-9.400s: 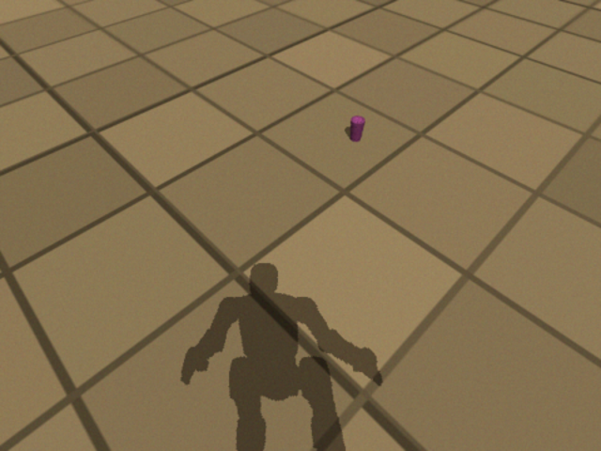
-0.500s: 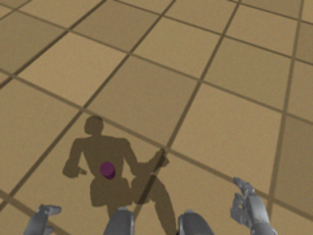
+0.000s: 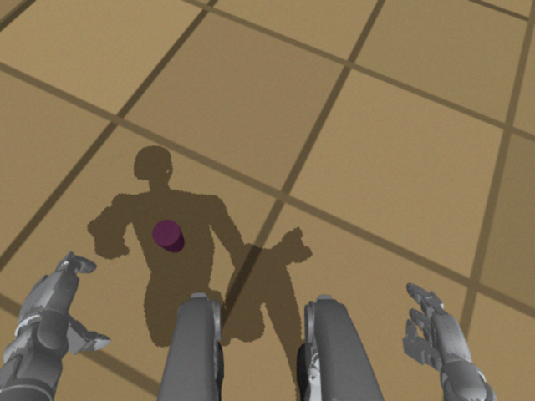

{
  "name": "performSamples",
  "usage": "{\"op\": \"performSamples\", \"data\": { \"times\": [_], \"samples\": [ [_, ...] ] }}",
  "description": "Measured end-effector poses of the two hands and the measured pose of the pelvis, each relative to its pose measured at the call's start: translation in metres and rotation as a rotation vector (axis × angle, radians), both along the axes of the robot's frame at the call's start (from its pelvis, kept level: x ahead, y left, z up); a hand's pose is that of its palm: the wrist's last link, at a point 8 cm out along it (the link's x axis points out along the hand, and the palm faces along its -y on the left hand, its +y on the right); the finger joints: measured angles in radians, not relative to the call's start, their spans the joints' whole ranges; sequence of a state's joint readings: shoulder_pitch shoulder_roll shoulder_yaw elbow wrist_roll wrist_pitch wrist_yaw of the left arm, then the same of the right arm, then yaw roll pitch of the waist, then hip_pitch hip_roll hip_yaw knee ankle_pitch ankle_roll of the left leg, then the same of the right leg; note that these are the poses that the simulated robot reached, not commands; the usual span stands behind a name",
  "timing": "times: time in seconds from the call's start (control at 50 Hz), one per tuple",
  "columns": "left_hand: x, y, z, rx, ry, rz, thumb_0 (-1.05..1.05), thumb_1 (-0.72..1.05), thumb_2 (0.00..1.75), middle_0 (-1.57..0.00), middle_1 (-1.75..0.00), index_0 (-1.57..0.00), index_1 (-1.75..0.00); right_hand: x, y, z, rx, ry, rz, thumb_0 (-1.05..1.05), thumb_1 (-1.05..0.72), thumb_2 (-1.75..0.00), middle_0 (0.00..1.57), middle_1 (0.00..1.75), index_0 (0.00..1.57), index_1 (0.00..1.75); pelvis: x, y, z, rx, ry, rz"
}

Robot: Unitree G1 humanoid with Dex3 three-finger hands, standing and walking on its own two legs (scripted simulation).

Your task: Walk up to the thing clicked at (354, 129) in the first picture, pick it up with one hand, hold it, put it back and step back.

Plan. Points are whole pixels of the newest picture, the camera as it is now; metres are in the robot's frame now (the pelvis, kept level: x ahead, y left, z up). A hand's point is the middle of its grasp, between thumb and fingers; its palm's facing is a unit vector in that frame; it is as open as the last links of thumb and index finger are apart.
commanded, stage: rise first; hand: left
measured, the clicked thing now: (171, 238) +0.47 +0.26 -0.51
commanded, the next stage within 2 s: none
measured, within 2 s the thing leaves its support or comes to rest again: neither
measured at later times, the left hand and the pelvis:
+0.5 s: hand (112, 255) +0.37 +0.32 -0.28, palm faces -0.48 -0.20 -0.85, open 14.0 cm; pelvis -0.05 +0.00 -0.15, yaw -5 degrees
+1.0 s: hand (122, 239) +0.42 +0.33 -0.33, palm faces -0.45 -0.02 -0.89, open 14.1 cm; pelvis -0.05 +0.01 -0.21, yaw -6 degrees
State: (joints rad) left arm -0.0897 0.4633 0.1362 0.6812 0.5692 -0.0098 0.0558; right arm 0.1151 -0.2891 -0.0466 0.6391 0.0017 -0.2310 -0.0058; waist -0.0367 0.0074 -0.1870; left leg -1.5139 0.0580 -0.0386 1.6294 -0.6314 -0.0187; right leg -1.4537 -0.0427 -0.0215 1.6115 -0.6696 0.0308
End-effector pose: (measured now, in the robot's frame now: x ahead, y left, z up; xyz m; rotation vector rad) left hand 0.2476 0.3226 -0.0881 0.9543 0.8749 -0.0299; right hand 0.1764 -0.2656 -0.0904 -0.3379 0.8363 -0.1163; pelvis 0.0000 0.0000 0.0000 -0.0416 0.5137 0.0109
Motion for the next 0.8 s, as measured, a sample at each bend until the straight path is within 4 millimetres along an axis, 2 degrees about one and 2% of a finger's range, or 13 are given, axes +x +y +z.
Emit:
{"op": "performSamples", "data": {
  "times": [0.08, 0.18, 0.3, 0.44, 0.56, 0.68, 0.8],
  "samples": [
    [0.029, 0.0, -0.031, 0.074, -0.04, -0.09, 0.0, -0.48, 0.96, -0.08, -1.07, -0.09, -1.06, -0.017, -0.007, -0.047, 0.007, 0.068, -0.01, 0.01, -0.86, -0.89, 0.2, 0.3, 0.21, 0.3, -0.011, -0.003, -0.036, -0.003, 0.043, -0.009],
    [0.06, 0.003, -0.064, 0.152, -0.07, -0.186, 0.0, -0.48, 0.97, -0.07, -1.09, -0.09, -1.07, -0.047, -0.011, -0.102, 0.018, 0.175, -0.029, 0.01, -0.87, -0.89, 0.2, 0.3, 0.21, 0.3, -0.025, -0.005, -0.077, -0.01, 0.076, -0.018],
    [0.094, 0.005, -0.092, 0.217, -0.1, -0.282, 0.0, -0.49, 0.98, -0.07, -1.1, -0.09, -1.08, -0.092, -0.012, -0.147, 0.02, 0.311, -0.067, 0.01, -0.88, -0.89, 0.2, 0.3, 0.21, 0.3, -0.037, -0.005, -0.114, -0.024, 0.084, -0.03],
    [0.12, 0.006, -0.12, 0.256, -0.102, -0.387, 0.0, -0.51, 1.0, -0.07, -1.08, -0.08, -1.07, -0.142, -0.013, -0.167, -0.005, 0.429, -0.126, 0.01, -0.89, -0.9, 0.21, 0.3, 0.21, 0.3, -0.047, 0.0, -0.142, -0.047, 0.079, -0.041],
    [0.133, 0.007, -0.142, 0.287, -0.115, -0.461, 0.0, -0.52, 1.01, -0.07, -1.06, -0.08, -1.05, -0.173, -0.015, -0.175, -0.035, 0.511, -0.161, 0.01, -0.9, -0.9, 0.21, 0.3, 0.21, 0.3, -0.05, 0.004, -0.162, -0.062, 0.073, -0.046],
    [0.146, 0.006, -0.161, 0.327, -0.148, -0.518, 0.0, -0.53, 1.01, -0.07, -1.04, -0.08, -1.04, -0.186, -0.016, -0.187, -0.057, 0.564, -0.163, 0.0, -0.9, -0.9, 0.21, 0.3, 0.21, 0.3, -0.053, 0.006, -0.18, -0.072, 0.068, -0.048],
    [0.159, 0.005, -0.174, 0.366, -0.161, -0.542, 0.0, -0.53, 1.01, -0.07, -1.03, -0.08, -1.03, -0.185, -0.013, -0.2, -0.06, 0.577, -0.148, 0.0, -0.9, -0.9, 0.2, 0.3, 0.21, 0.3, -0.054, 0.007, -0.195, -0.078, 0.063, -0.05]
  ]
}}
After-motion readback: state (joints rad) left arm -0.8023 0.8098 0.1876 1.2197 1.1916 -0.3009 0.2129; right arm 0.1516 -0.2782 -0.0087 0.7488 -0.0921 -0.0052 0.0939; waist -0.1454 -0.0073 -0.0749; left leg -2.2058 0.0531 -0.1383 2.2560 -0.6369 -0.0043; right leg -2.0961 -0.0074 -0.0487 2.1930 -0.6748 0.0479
